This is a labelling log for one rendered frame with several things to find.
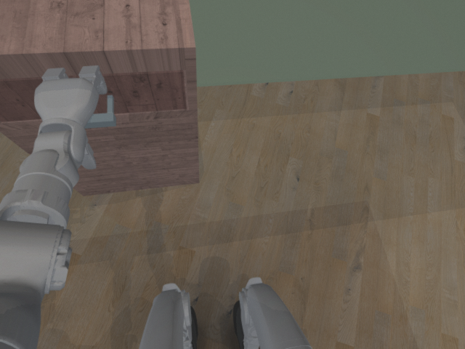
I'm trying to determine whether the drawer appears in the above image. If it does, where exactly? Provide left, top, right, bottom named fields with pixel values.
left=0, top=70, right=187, bottom=122

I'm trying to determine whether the cabinet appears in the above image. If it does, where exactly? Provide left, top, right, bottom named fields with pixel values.
left=0, top=0, right=199, bottom=196

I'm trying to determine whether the right robot thigh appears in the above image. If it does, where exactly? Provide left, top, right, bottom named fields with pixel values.
left=239, top=283, right=312, bottom=349

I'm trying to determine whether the left robot shin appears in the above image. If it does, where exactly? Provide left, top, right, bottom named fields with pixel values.
left=153, top=283, right=193, bottom=349

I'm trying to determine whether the left robot hand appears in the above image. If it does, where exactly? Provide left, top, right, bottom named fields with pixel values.
left=34, top=65, right=108, bottom=169

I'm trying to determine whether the robot left upper arm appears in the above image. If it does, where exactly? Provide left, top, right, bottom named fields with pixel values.
left=0, top=220, right=72, bottom=349

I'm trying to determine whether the left robot forearm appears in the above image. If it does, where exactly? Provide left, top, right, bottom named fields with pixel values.
left=0, top=118, right=86, bottom=229

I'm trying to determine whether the handle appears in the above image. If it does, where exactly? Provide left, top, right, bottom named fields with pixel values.
left=85, top=95, right=116, bottom=129

